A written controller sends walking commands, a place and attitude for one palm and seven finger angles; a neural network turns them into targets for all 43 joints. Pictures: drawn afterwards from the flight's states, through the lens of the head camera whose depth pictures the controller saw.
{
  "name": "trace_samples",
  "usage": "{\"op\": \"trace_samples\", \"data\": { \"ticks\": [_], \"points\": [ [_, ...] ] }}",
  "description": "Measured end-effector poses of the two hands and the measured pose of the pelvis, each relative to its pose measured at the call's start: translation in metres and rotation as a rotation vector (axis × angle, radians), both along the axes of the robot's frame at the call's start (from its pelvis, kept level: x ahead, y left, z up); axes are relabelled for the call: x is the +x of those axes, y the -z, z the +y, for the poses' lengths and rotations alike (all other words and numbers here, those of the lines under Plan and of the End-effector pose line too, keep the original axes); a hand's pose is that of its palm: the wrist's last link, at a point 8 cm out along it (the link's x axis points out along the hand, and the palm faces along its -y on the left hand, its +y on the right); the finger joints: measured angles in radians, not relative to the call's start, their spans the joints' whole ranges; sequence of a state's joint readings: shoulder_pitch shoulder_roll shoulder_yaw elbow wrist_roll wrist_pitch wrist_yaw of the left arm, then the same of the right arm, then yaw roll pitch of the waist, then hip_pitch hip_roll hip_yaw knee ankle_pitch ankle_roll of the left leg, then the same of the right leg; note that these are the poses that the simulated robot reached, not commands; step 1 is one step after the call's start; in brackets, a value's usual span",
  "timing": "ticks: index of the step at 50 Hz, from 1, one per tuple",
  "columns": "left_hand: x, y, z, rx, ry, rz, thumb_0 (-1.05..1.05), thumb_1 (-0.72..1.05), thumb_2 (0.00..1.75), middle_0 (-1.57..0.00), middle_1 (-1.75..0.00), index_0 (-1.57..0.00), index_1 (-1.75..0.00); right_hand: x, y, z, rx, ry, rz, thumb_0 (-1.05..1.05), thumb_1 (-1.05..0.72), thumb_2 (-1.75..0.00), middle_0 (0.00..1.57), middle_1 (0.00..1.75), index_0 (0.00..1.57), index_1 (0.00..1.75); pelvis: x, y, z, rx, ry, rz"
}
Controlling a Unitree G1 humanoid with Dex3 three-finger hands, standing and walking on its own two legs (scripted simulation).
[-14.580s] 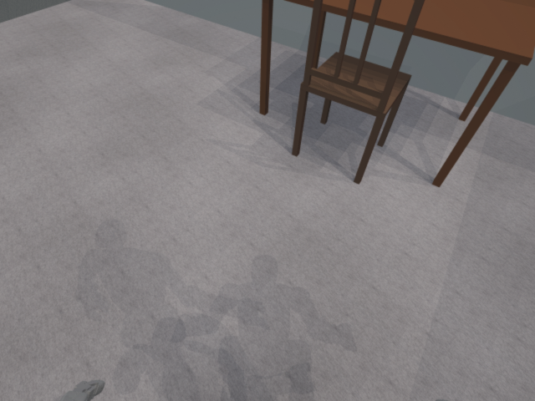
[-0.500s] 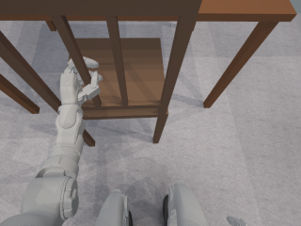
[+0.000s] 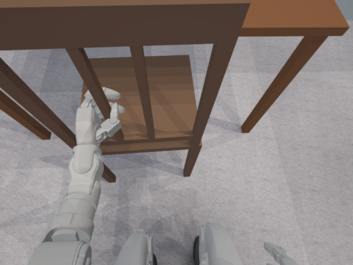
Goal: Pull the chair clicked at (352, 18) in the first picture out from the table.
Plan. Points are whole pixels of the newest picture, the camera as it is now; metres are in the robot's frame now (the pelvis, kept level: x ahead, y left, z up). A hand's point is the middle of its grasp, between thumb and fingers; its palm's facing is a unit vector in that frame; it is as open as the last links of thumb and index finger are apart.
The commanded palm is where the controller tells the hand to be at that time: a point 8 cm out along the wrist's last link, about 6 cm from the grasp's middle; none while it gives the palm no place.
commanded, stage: hook a spindle and tug to test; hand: left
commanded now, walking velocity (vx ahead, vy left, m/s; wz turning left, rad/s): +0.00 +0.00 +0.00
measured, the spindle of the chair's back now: (104, 106) +0.45 +0.15 +0.03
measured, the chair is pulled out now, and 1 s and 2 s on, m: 0.02 0.09 0.19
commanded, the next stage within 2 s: step backward, pulling the chair out in 0.08 s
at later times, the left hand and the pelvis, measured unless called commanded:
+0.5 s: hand (117, 122) +0.41 +0.12 +0.03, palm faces +0.00 -0.99 -0.12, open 5.1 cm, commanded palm +0.39 +0.17 +0.02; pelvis +0.02 +0.01 +0.09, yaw +2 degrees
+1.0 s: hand (118, 147) +0.35 +0.11 +0.03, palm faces -0.01 -0.99 -0.15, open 5.1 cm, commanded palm +0.33 +0.17 +0.03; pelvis -0.02 +0.00 +0.10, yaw -1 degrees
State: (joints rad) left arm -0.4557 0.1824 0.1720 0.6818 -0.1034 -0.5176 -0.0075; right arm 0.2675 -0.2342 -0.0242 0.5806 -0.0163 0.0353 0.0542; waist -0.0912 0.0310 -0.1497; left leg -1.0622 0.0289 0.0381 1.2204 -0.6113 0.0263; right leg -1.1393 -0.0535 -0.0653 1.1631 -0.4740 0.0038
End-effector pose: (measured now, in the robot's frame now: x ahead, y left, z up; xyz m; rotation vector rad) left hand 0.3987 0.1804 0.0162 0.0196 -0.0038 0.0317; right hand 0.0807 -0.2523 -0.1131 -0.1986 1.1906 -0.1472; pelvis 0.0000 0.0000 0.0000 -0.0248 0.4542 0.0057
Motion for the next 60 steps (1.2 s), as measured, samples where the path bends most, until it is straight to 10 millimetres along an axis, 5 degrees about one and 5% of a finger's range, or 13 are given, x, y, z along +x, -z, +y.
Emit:
{"op": "trace_samples", "data": {
  "ticks": [11, 20, 27, 45, 60],
  "points": [
    [-0.011, -0.002, -0.002, 0.022, 0.003, 0.016, 0.01, 0.78, 0.8, -0.47, -1.45, -0.43, -1.45, 0.028, -0.002, 0.001, 0.0, -0.016, -0.048, 0.01, -0.91, -0.9, 0.2, 0.3, 0.2, 0.3, 0.005, -0.003, -0.003, 0.005, -0.009, -0.022],
    [-0.009, -0.027, -0.005, 0.083, -0.036, 0.393, 0.04, 0.77, 0.8, -0.36, -1.25, -0.47, -1.45, 0.025, -0.067, 0.014, -0.035, 0.083, 0.02, 0.01, -0.91, -0.9, 0.2, 0.3, 0.2, 0.3, 0.02, -0.075, 0.003, 0.022, -0.019, -0.169],
    [-0.008, -0.034, -0.005, 0.095, 0.011, 0.488, 0.06, 0.77, 0.79, -0.33, -1.18, -0.49, -1.45, 0.01, -0.098, 0.001, -0.109, 0.106, 0.041, 0.01, -0.91, -0.9, 0.21, 0.3, 0.2, 0.3, 0.025, -0.096, 0.01, -0.003, -0.025, -0.234],
    [-0.044, -0.034, -0.01, 0.119, 0.002, 0.478, 0.05, 0.75, 0.8, -0.34, -1.17, -0.5, -1.45, -0.033, -0.087, 0.001, -0.071, 0.149, 0.045, 0.01, -0.91, -0.9, 0.21, 0.3, 0.2, 0.3, -0.006, -0.097, 0.004, 0.006, 0.022, -0.305],
    [-0.116, -0.035, -0.018, 0.121, -0.011, 0.477, 0.04, 0.74, 0.8, -0.33, -1.18, -0.5, -1.45, -0.053, -0.09, -0.016, -0.099, 0.107, -0.083, 0.01, -0.91, -0.9, 0.21, 0.3, 0.2, 0.3, -0.059, -0.091, -0.006, 0.039, 0.022, -0.369]
  ]
}}
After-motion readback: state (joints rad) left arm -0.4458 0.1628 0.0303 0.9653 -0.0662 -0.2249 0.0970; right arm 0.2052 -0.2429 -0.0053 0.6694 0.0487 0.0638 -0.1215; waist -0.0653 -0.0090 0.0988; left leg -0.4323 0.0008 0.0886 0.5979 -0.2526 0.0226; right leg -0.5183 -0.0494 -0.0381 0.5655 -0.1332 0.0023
